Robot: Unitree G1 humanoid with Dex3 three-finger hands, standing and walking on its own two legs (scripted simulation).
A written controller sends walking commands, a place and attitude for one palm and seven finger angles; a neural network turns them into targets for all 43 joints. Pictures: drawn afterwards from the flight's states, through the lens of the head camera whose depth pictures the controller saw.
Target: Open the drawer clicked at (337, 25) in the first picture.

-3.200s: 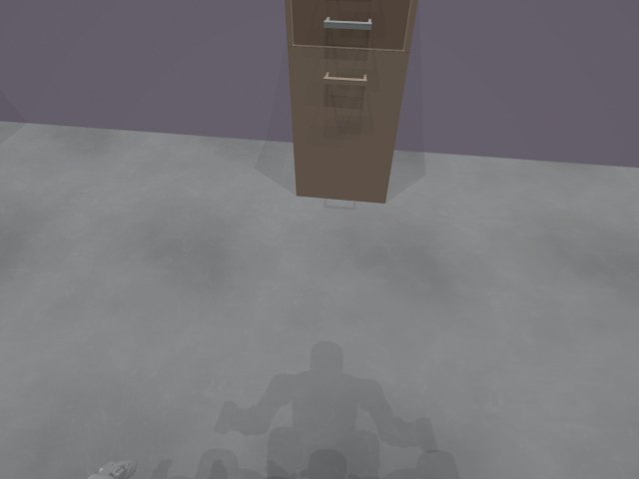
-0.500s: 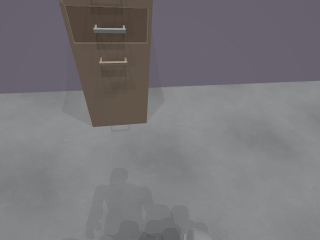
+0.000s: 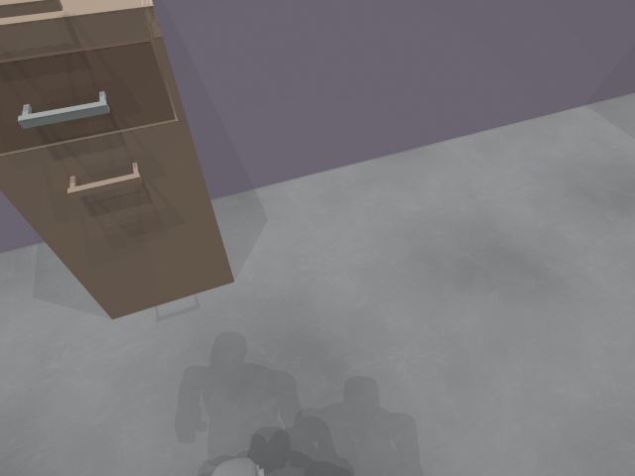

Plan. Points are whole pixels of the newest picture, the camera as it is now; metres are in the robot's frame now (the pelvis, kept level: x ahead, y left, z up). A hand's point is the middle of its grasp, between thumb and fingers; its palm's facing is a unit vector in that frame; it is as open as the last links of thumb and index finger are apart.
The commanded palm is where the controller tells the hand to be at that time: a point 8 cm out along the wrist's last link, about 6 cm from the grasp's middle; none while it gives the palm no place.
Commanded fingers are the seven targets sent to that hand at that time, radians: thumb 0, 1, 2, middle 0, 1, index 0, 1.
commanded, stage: turn to face it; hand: left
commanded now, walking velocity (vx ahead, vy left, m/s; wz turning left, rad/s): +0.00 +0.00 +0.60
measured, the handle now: (65, 108) +0.75 +0.52 +0.04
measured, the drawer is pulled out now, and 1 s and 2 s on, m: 0.00 0.00 0.00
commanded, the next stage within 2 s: take the last steps up to it in 0.80 s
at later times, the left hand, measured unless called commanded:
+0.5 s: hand out of the picture +0.12 +0.24 -0.18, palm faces +0.24 -0.95 -0.20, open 7.3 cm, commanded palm none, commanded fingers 0.00 0.90 0.90 -0.20 -0.30 -0.20 -0.30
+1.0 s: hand out of the picture +0.10 +0.18 -0.15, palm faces +0.39 -0.89 -0.24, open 7.3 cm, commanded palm none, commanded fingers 0.00 0.90 0.90 -0.20 -0.30 -0.20 -0.30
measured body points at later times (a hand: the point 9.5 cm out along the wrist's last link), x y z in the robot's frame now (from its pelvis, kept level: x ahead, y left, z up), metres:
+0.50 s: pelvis +0.12 +0.04 +0.00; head +0.15 +0.06 +0.45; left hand +0.11 +0.29 -0.16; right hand +0.24 -0.17 -0.14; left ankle +0.17 +0.14 -0.73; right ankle +0.11 -0.10 -0.66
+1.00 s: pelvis +0.13 -0.01 +0.01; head +0.16 -0.02 +0.46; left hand +0.08 +0.22 -0.13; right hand +0.27 -0.23 -0.15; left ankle +0.07 +0.12 -0.68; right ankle +0.16 -0.11 -0.73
